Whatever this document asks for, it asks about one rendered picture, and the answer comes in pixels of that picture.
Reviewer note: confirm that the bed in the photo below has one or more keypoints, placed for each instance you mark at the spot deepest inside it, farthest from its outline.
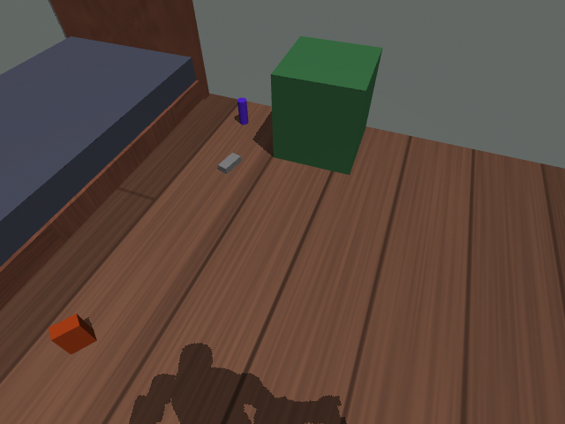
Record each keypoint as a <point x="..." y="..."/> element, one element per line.
<point x="79" y="118"/>

